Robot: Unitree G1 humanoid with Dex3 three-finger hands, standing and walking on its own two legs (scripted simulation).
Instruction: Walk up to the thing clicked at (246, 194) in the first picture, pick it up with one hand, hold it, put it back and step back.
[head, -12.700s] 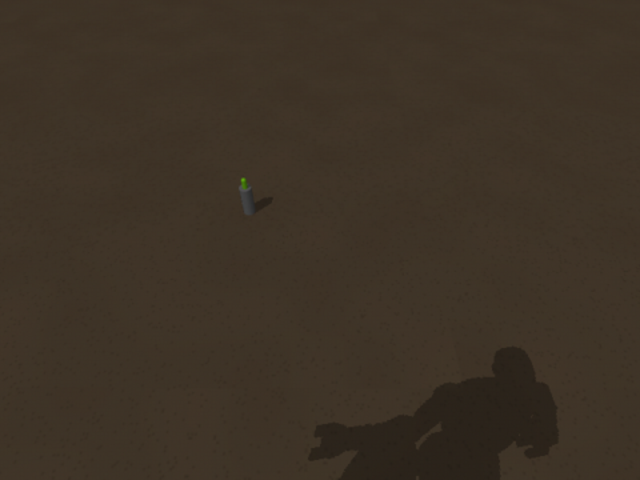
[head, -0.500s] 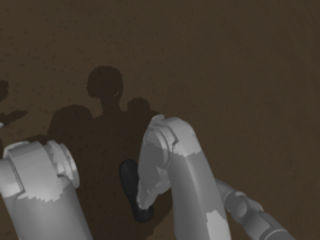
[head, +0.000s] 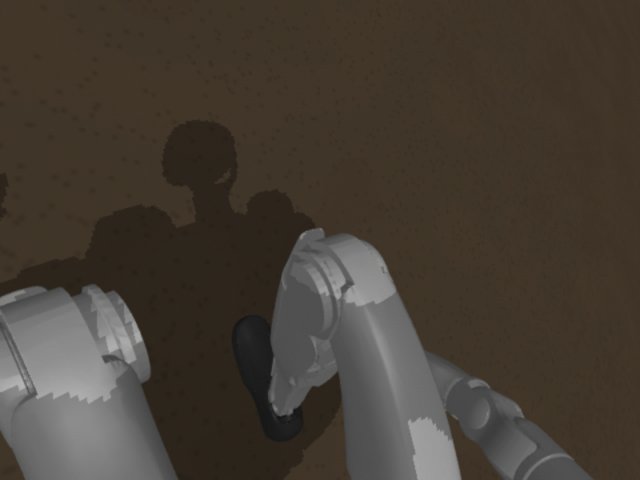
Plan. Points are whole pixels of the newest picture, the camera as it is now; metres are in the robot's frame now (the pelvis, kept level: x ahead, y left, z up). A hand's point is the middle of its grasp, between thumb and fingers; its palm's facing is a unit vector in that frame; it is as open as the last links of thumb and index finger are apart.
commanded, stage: settle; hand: left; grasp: from the side
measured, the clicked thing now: out of the picture +0.43 +0.30 -0.19
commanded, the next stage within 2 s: lift in 2.00 s
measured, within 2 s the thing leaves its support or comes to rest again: leaves its support in 0.28 s
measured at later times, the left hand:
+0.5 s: hand out of the picture +0.43 +0.30 -0.13, palm faces +0.35 -0.94 -0.02, open 7.0 cm
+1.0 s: hand out of the picture +0.41 +0.32 -0.02, palm faces +0.33 -0.94 -0.07, open 7.0 cm
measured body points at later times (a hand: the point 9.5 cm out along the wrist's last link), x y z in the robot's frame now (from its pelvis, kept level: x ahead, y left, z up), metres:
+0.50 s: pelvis +0.00 +0.00 +0.01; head +0.21 +0.19 +0.35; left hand +0.40 +0.34 -0.13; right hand +0.18 -0.25 -0.03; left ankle +0.08 +0.12 -0.25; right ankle +0.15 -0.13 -0.25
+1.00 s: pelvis +0.02 -0.01 +0.04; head +0.20 +0.13 +0.43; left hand +0.38 +0.37 -0.01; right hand +0.20 -0.24 -0.05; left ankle +0.08 +0.12 -0.25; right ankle +0.15 -0.13 -0.25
